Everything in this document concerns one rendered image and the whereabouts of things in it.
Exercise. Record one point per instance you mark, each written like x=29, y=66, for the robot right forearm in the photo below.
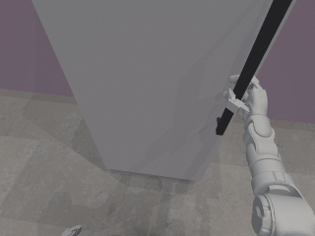
x=265, y=163

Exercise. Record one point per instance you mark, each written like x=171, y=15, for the robot left hand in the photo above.
x=74, y=231

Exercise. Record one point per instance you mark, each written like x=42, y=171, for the fridge door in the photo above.
x=148, y=75

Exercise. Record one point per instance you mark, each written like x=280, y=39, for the right robot upper arm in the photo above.
x=279, y=215

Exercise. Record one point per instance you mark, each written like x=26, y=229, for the robot right hand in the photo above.
x=254, y=103

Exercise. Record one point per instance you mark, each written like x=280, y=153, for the handle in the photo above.
x=267, y=32

